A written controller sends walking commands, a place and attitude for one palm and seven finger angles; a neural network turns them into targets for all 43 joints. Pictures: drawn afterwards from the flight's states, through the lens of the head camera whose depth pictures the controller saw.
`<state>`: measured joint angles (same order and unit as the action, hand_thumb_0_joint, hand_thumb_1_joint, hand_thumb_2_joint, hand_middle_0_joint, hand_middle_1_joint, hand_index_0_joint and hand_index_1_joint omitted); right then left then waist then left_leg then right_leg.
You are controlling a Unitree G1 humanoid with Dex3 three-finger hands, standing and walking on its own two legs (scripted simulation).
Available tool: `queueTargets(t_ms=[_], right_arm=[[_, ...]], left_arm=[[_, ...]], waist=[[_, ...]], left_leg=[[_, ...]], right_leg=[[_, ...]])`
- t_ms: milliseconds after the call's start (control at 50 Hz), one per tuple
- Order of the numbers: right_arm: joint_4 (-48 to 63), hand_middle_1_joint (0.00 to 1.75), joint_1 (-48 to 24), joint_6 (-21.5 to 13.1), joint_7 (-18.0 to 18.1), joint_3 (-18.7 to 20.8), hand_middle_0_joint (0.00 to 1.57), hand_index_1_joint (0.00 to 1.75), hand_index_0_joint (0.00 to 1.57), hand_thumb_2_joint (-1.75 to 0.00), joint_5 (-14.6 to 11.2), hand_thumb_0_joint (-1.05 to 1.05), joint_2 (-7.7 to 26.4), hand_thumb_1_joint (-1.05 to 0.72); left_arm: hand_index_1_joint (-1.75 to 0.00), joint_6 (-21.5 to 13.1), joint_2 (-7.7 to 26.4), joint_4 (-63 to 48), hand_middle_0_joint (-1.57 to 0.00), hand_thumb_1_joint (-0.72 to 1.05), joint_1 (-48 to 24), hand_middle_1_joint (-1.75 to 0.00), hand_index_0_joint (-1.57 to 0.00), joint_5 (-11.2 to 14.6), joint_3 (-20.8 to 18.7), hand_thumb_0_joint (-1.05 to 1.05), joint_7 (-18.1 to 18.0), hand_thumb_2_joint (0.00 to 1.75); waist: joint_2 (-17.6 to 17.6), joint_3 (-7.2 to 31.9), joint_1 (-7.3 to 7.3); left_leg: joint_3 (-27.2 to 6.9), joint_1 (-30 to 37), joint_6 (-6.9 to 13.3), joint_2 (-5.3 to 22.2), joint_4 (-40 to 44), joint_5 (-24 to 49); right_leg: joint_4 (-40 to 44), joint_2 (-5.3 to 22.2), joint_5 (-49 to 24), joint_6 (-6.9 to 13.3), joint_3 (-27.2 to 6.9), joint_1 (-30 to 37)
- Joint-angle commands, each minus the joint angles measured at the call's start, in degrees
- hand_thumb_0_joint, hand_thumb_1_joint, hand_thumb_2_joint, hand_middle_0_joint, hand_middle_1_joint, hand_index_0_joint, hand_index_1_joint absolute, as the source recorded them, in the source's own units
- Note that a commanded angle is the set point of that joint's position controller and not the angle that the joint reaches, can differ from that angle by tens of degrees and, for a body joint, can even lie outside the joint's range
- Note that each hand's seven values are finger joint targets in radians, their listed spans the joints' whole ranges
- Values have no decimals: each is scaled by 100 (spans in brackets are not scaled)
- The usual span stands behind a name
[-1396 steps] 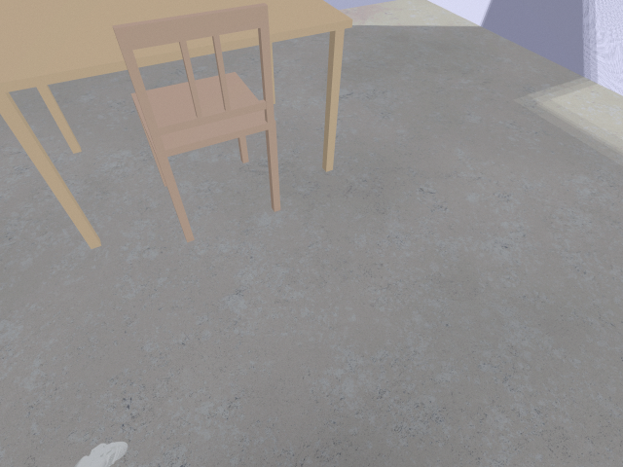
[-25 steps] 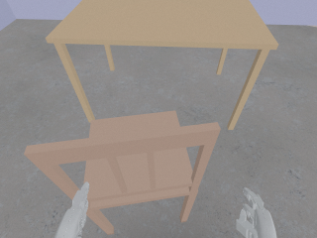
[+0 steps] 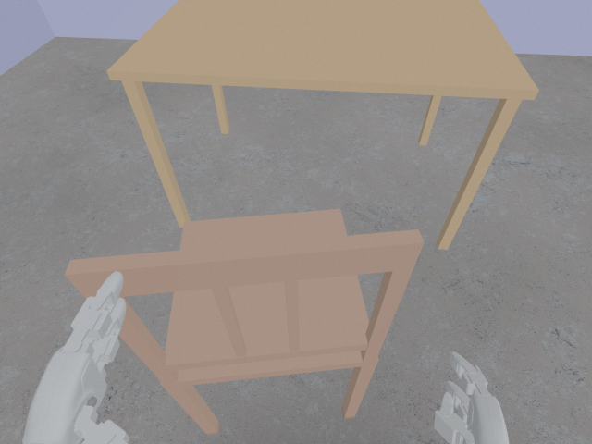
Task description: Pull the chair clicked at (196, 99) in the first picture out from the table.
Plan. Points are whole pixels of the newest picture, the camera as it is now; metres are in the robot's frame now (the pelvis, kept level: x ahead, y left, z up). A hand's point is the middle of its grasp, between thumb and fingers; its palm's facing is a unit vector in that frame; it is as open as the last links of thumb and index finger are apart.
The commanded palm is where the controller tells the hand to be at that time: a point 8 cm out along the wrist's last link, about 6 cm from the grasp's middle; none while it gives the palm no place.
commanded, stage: draw the hand back to the body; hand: left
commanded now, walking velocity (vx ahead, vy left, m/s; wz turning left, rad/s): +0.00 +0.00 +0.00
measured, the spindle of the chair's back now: (231, 322) +0.31 +0.14 -0.05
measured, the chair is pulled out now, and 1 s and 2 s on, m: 0.59 0.59 0.59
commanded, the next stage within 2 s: step back with the hand held close in 1.04 s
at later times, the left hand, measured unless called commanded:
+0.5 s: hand (58, 305) +0.21 +0.24 +0.18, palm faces +0.41 -0.81 -0.42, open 11.6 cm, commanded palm +0.16 +0.29 +0.20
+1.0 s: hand (43, 270) +0.22 +0.25 +0.21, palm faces +0.45 -0.78 -0.43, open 7.4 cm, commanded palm +0.18 +0.29 +0.23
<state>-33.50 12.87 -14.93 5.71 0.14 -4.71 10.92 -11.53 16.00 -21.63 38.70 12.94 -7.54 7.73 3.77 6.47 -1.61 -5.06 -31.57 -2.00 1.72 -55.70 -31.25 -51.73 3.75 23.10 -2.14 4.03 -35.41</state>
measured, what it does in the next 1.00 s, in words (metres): rises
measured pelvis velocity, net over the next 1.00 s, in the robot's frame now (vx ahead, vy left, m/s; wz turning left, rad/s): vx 0.03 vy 0.00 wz -0.04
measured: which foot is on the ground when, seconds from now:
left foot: down 0.00-1.00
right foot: down 0.00-1.00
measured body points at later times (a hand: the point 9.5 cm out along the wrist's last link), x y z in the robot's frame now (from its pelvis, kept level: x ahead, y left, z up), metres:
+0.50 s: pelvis +0.02 +0.00 +0.04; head +0.01 -0.03 +0.49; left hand +0.18 +0.28 +0.20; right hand +0.21 -0.22 -0.03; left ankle -0.03 +0.14 -0.69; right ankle +0.03 -0.15 -0.69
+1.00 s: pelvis +0.03 +0.00 +0.05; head +0.02 -0.03 +0.50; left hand +0.19 +0.29 +0.23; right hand +0.21 -0.24 -0.04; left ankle -0.03 +0.14 -0.69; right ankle +0.03 -0.15 -0.69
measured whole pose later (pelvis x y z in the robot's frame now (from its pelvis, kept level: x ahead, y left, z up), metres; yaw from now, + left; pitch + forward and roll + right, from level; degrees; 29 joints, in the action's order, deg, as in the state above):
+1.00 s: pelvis +0.03 +0.00 +0.05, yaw -2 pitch -3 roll -1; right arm -37.6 10.7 -8.3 5.2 0.4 -1.5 13.1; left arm -2.3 19.1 -25.9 29.2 2.8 -19.0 -8.7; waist 5.0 -0.8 -3.7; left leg -1.5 -2.7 -1.9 2.7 -26.1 -20.2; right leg -26.3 2.6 13.8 -2.0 2.3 -9.1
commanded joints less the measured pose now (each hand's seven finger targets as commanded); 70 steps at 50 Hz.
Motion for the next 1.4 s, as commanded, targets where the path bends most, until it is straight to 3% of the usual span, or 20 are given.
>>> queueTargets(t_ms=[0, 20, 80, 140, 180, 260, 340, 360, 480, 560, 640, 720, 880, 1040, 1140, 1160, 1180, 1220, 1300, 1380], right_arm=[[1223, 30, -615, -62, 155, 138, 20, 30, 20, -90, 152, 0, 605, -90], [1166, 30, -681, -11, 172, 99, 20, 30, 20, -90, 188, 0, 566, -90], [1077, 30, -713, 167, 227, 39, 20, 30, 20, -90, 222, 0, 588, -90], [1072, 30, -763, 209, 239, 20, 20, 30, 20, -90, 239, 0, 620, -90], [1021, 30, -793, 202, 223, -9, 20, 30, 20, -90, 262, 0, 634, -90], [882, 30, -897, 240, 163, 28, 20, 30, 20, -90, 284, 0, 676, -90], [838, 30, -919, 244, 114, 36, 20, 30, 20, -90, 321, 0, 685, -90], [795, 30, -958, 248, 113, 55, 20, 30, 20, -90, 319, 0, 702, -90], [687, 30, -946, 216, 70, 57, 20, 30, 20, -90, 346, 0, 668, -90], [598, 30, -990, 234, 29, 92, 20, 30, 20, -90, 336, 0, 699, -90], [536, 30, -964, 301, 24, 136, 20, 30, 20, -90, 340, 0, 729, -90], [502, 30, -1011, 426, -31, 176, 20, 30, 20, -90, 328, 0, 733, -90], [573, 30, -1070, 315, -38, 147, 20, 30, 20, -90, 357, 0, 697, -90], [490, 30, -1062, 395, -9, 164, 20, 30, 20, -90, 332, 0, 715, -90], [560, 30, -1101, 377, -39, 133, 20, 30, 20, -90, 345, 0, 784, -90], [764, 30, -893, 492, -42, 98, 20, 30, 20, -90, 293, 0, 831, -90], [582, 30, -935, 529, -31, 166, 20, 30, 20, -90, 311, 0, 787, -90], [654, 30, -977, 637, -64, 204, 20, 30, 20, -90, 339, 0, 813, -90], [789, 30, -1040, 860, -122, 256, 20, 30, 20, -90, 386, 0, 830, -90], [879, 30, -1098, 1023, -112, 312, 20, 30, 20, -90, 363, 0, 726, -90]], left_arm=[[-6, 475, 831, -1812, -4, -26, -212, -6, -4, -852, -544, 0, -1285, 34], [-7, 576, 731, -1765, -4, -22, -219, -7, -4, -917, -503, 0, -1411, 36], [-9, 780, 964, -1624, -6, -12, -316, -9, -6, -1012, -748, 0, -1673, 41], [-11, 795, 959, -1612, -7, -1, -653, -11, -7, -1067, -744, 0, -1771, 46], [-13, 808, 924, -1581, -8, 7, -744, -13, -8, -1100, -735, 0, -1805, 50], [-16, 798, 948, -1321, -10, 21, -803, -16, -10, -1119, -853, 0, -1822, 57], [-19, 701, 1101, -1442, -13, 36, -945, -19, -13, -1118, -1147, 0, -1826, 64], [-19, 687, 1286, -1498, -13, 39, -1045, -19, -13, -1124, -1314, 0, -1840, 65], [-24, 595, 1390, -1729, -16, 61, -1195, -24, -16, -1107, -1653, 0, -1852, 76], [-27, 599, 1447, -1643, -18, 75, -1366, -27, -18, -1082, -1830, 0, -1838, 83], [-30, 553, 1549, -1435, -20, 90, -1592, -30, -20, -1044, -2076, 0, -1838, 90], [-30, 598, 1210, -1046, -20, 90, -1294, -30, -20, -1022, -1835, 0, -1742, 90], [-30, 503, 1605, -1839, -20, 90, -1492, -30, -20, -1085, -2058, 0, -1779, 90], [-30, 606, 1343, -1277, -20, 90, -1485, -30, -20, -1055, -1922, 0, -1789, 90], [-30, 549, 1271, -1534, -20, 90, -1945, -30, -20, -1074, -1665, 0, -1736, 90], [-30, 180, 2224, -1894, -20, 90, -2933, -30, -20, -968, -2605, 0, -1742, 90], [-30, 108, 2035, -1524, -20, 90, -2570, -30, -20, -985, -2512, 0, -1701, 90], [-30, 152, 1617, -1231, -20, 90, -1841, -30, -20, -992, -2243, 0, -1643, 90], [-30, 110, 1393, -1388, -20, 90, -897, -30, -20, -1035, -2120, 0, -1639, 90], [-30, 90, 1564, -1597, -20, 90, -417, -30, -20, -1057, -2349, 0, -1720, 90]], waist=[[81, 285, -32], [239, 109, -41], [-10, -72, -64], [-104, -286, -36], [166, -356, -54], [-48, -535, -97], [-123, -422, -145], [-48, -377, -167], [257, -222, -190], [212, -262, -183], [-181, -233, -185], [-230, -354, -183], [282, 85, -233], [-139, -425, -167], [-18, -380, -137], [197, -1018, 41], [-180, -900, 50], [-485, -647, 69], [142, -3, 59], [-77, 317, 65]], left_leg=[[254, 292, 95, -34, 1611, 1399], [284, 369, 105, -21, 1683, 1434], [247, 649, 117, -6, 1950, 1582], [259, 977, 132, 27, 2223, 1513], [274, 1147, 139, -16, 2403, 1624], [270, 1368, 151, 22, 2682, 1862], [319, 1636, 171, 38, 2889, 2197], [317, 1699, 159, 45, 2934, 2259], [397, 2067, 143, 50, 3112, 2912], [457, 2199, 148, 76, 3155, 3143], [509, 2322, 195, 100, 3198, 3218], [563, 2310, 213, 121, 3241, 3270], [538, 2504, 197, 83, 3261, 3447], [569, 2356, 192, 130, 3335, 3070], [545, 2377, 220, 107, 3394, 2849], [515, 2115, 307, 211, 3363, 2349], [466, 2035, 317, 222, 3302, 2244], [453, 2167, 299, 211, 3281, 2492], [435, 2265, 293, 388, 3329, 3550], [404, 2192, 284, 472, 3254, 3963]], right_leg=[[1336, -19, -624, 385, -45, 1497], [1411, -15, -660, 397, -25, 1576], [1682, -67, -822, 403, -5, 1868], [1935, -67, -792, 366, 6, 1937], [2071, -61, -906, 375, -1, 2126], [2290, -83, -1151, 375, -5, 2357], [2391, -89, -1513, 364, -33, 2647], [2442, -100, -1561, 380, -51, 2732], [2516, -96, -2172, 377, -62, 3058], [2628, -115, -2399, 363, -88, 3122], [2676, -110, -2545, 330, -79, 3185], [2733, -88, -2614, 314, -67, 3166], [2727, -63, -2682, 342, -100, 3374], [2820, -95, -2371, 324, -66, 3124], [2849, -85, -2106, 325, -88, 3079], [3068, 123, -2478, 301, -665, 2557], [3089, 202, -2695, 344, -684, 2637], [2988, 246, -3040, 327, -708, 2798], [2647, 255, -3364, 253, -490, 3098], [2491, 276, -3606, 213, -407, 3215]])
